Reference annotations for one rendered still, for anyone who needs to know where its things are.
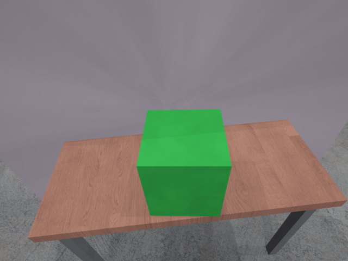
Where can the table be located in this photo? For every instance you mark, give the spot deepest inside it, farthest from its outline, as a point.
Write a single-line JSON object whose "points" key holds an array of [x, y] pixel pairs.
{"points": [[95, 187]]}

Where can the carton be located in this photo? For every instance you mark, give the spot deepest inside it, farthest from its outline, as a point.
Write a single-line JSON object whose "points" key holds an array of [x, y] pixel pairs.
{"points": [[184, 163]]}

